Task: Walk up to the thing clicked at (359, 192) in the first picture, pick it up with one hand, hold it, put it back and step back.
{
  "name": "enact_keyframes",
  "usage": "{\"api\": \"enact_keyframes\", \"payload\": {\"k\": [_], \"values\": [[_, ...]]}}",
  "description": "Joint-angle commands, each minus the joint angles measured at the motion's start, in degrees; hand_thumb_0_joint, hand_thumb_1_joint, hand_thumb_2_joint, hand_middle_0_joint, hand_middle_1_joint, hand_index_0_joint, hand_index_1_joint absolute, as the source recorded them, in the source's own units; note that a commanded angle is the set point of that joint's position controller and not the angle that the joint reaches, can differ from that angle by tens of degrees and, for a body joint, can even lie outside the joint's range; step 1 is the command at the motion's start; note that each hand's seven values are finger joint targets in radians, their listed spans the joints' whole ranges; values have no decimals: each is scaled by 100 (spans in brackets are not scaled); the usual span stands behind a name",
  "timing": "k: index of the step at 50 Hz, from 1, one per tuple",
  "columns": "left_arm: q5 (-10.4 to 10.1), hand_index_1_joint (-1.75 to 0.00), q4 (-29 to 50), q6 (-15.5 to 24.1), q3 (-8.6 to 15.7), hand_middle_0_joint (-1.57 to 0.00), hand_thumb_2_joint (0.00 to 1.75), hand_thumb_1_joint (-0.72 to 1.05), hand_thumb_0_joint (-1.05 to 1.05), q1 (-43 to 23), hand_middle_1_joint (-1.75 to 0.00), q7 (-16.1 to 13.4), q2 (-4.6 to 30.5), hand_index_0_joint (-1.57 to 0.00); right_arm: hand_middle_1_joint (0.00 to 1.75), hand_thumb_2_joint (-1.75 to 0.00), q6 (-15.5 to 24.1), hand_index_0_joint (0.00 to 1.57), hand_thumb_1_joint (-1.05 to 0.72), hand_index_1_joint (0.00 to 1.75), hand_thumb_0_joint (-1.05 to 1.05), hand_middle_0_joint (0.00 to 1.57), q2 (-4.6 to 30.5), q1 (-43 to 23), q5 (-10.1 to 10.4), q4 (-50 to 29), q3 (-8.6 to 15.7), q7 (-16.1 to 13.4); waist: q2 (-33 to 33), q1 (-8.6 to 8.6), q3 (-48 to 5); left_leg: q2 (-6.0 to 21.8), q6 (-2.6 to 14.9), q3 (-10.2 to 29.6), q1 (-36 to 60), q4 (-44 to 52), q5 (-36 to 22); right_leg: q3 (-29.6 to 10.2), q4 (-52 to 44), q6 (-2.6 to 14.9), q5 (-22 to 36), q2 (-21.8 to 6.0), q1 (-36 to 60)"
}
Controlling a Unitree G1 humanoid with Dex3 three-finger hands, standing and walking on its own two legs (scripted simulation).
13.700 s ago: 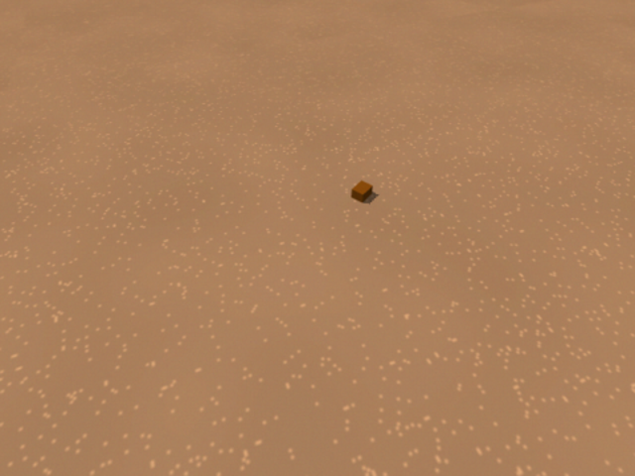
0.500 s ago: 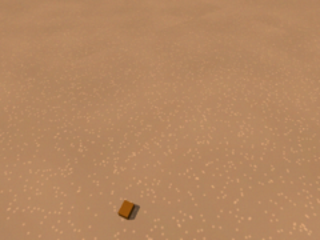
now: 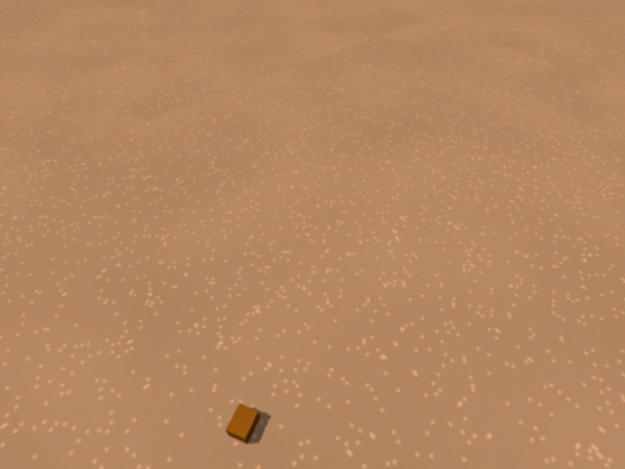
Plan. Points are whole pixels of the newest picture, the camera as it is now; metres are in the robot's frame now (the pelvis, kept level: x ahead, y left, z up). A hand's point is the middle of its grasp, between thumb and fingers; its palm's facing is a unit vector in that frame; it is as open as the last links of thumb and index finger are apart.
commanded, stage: walk up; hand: left
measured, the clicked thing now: (243, 423) +0.42 +0.24 -0.75
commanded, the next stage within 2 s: stand in 1.54 s
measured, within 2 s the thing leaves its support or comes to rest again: neither
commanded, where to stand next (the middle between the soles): +0.04 +0.00 m, yaw +1 degrees
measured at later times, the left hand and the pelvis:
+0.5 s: hand out of the picture +0.09 +0.25 -0.15, palm faces -0.04 -0.93 -0.37, open 7.4 cm; pelvis +0.00 +0.00 +0.00, yaw -1 degrees
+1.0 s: hand out of the picture +0.11 +0.25 -0.15, palm faces -0.02 -0.94 -0.34, open 7.4 cm; pelvis +0.01 +0.00 +0.00, yaw -1 degrees
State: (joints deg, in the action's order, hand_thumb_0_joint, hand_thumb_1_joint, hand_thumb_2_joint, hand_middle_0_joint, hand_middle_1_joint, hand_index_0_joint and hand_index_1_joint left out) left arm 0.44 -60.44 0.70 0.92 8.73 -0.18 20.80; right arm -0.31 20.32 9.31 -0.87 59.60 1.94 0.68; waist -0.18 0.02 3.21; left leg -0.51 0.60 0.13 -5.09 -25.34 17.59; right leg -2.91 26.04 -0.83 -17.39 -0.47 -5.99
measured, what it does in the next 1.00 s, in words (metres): stands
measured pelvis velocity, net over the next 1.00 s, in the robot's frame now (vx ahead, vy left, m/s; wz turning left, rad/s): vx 0.01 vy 0.00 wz -0.01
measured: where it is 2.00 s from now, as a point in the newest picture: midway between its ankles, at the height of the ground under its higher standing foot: outside the picture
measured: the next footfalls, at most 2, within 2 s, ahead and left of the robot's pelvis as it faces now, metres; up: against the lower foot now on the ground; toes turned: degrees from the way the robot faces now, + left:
none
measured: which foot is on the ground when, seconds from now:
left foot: down 0.00-1.00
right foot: down 0.00-1.00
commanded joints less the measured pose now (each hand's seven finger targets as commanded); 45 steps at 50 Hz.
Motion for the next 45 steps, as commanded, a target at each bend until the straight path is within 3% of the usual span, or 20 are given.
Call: {"api": "enact_keyframes", "payload": {"k": [1,7,13,17,19,21,22,25,27,29,30,31,32,35,36,38,39,40,41,45], "values": [[7,-30,380,131,276,-20,90,90,0,-64,-30,-86,1214,-20,30,-90,135,20,-90,30,0,20,1256,-193,34,-474,316,-100,52,29,-392,653,373,398,50,138,-2195,-171,-63,421,2255,-395,68],[1,-30,472,133,329,-20,90,90,0,-106,-30,-111,1390,-20,30,-90,132,20,-90,30,0,20,1150,-259,21,-535,304,-91,-220,35,-396,464,218,192,-228,-112,-2024,-564,-151,657,2646,-727,339],[-14,-30,655,106,244,-20,90,90,0,-394,-30,-95,1148,-20,30,-90,142,20,-90,30,0,20,1331,-77,33,-501,384,-90,230,-115,-406,805,445,517,534,281,-2824,-21,346,354,2157,-254,-364],[11,-30,666,84,234,-20,90,90,0,-381,-30,-64,1087,-20,30,-90,116,20,-90,30,0,20,1417,-234,27,-594,414,-94,576,-85,-155,1091,694,730,481,483,-2344,187,387,310,1015,-40,-687],[27,-30,595,132,263,-20,90,90,0,-156,-30,-56,1139,-20,30,-90,107,20,-90,30,0,20,1361,-338,55,-663,375,-82,408,35,-238,978,577,588,56,295,-2154,15,-28,346,1478,-209,-76],[45,-30,524,181,325,-20,90,90,0,198,-30,-75,1353,-20,30,-90,95,20,-90,30,0,20,1227,-498,75,-764,324,-84,21,167,-382,477,255,103,-618,-311,-1713,-513,-212,580,2274,-627,691],[43,-30,513,196,372,-20,90,90,0,320,-30,-95,1544,-20,30,-90,93,20,-90,30,0,20,1080,-503,77,-786,272,-88,-232,237,-514,268,105,-37,-837,-702,-1397,-1007,-347,884,2442,-1048,905],[89,-30,641,186,398,-20,90,90,0,77,-30,-112,1620,-20,30,-90,83,20,-90,30,0,20,950,-428,28,-757,229,-73,-825,175,-229,32,114,32,-1171,-1130,1475,-1536,-548,1499,2659,-1730,540],[115,-30,751,154,369,-20,90,90,0,-122,-30,-89,1566,-20,30,-90,132,20,-90,30,0,20,991,-204,12,-693,242,-31,-932,-3,-28,109,194,91,-873,-484,1039,-1257,-436,1297,2422,-1550,115],[2,-30,884,124,271,-20,90,90,0,-617,-30,-71,1230,-20,30,-90,250,20,-90,30,0,20,1226,300,-40,-447,358,-57,-216,-302,-275,656,239,653,505,813,-2162,-240,396,421,2585,-669,-621],[-54,-30,901,88,247,-20,90,90,0,-583,-30,-54,1040,-20,30,-90,285,20,-90,30,0,20,1505,325,-64,-461,424,-82,192,-248,-430,1260,556,1367,908,885,-2958,139,800,136,1589,-153,-1026],[-59,-30,790,27,237,-20,90,90,0,-402,-30,-59,1063,-20,30,-90,303,20,-90,30,0,20,1583,217,3,-495,413,-77,370,-104,-245,1750,1115,1576,647,806,-3137,253,936,114,-496,41,-1042],[-36,-30,764,36,239,-20,90,90,0,-395,-30,-64,1086,-20,30,-90,311,20,-90,30,0,20,1555,202,1,-489,410,-68,491,-110,-144,1877,1299,1639,606,758,-3394,166,1141,183,-1295,6,-1101],[-36,-30,689,65,238,-20,90,90,0,-275,-30,-49,970,-20,30,-90,282,20,-90,30,0,20,1435,19,4,-559,355,-142,962,-31,-83,1456,907,1026,870,422,-4002,162,506,278,-726,-148,-1135],[-33,-30,603,92,231,-20,90,90,0,-116,-30,-41,943,-20,30,-90,258,20,-90,30,0,20,1377,-156,29,-587,332,-154,913,67,-198,1249,703,762,715,240,-4015,203,-64,268,28,-152,-733],[31,-30,367,131,296,-20,90,90,0,161,-30,-60,1133,-20,30,-90,179,20,-90,30,0,20,1196,-413,138,-672,259,-148,330,158,-546,762,245,307,-138,-60,-2735,-87,-573,368,2306,-465,573],[35,-30,378,143,298,-20,90,90,0,77,-30,-71,1260,-20,30,-90,140,20,-90,30,0,20,1061,-332,182,-668,202,-141,71,89,-618,536,77,277,-466,46,-1727,-518,-642,511,2371,-805,739],[35,-30,431,127,314,-20,90,90,0,-127,-30,-49,1438,-20,30,-90,106,20,-90,30,0,20,992,-222,164,-601,195,-138,-169,37,-482,275,28,184,-285,58,-360,-832,-699,802,1734,-1171,172],[50,-30,477,99,323,-20,90,90,0,-419,-30,-35,1496,-20,30,-90,90,20,-90,30,0,20,950,-72,76,-451,204,-146,-436,-65,-251,308,22,235,-91,238,52,-995,-777,873,1198,-1278,-281],[9,-30,325,52,245,-20,90,90,0,-511,-30,-9,1089,-20,30,-90,224,20,-90,30,0,20,1197,-216,43,-232,215,-112,-172,19,-50,768,232,634,-167,886,-1278,-179,-605,326,1385,-535,-96]]}}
